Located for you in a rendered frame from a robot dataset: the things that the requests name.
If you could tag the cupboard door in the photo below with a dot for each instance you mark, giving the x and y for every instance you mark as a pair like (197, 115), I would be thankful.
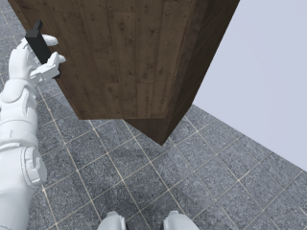
(121, 56)

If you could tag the robot left hand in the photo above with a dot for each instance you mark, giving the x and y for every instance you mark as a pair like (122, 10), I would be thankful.
(23, 66)

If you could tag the handle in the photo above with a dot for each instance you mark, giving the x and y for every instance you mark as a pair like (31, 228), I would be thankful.
(38, 44)

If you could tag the left robot upper arm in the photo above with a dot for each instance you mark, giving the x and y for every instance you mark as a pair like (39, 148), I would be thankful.
(22, 171)

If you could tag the robot left forearm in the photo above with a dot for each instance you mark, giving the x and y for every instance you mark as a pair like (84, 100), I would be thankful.
(18, 120)

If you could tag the left robot shin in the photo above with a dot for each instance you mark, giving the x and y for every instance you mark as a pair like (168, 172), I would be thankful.
(113, 213)

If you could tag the robot right thigh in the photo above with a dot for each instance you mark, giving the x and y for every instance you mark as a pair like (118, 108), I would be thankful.
(179, 222)

